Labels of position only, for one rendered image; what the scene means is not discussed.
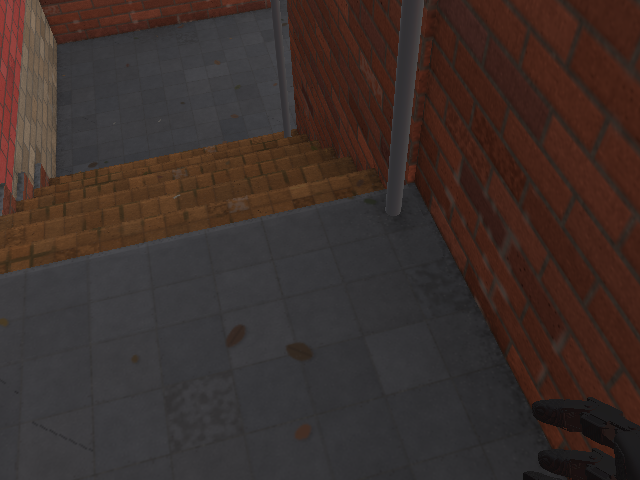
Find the robot right hand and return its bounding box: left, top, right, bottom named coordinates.
left=523, top=397, right=640, bottom=480

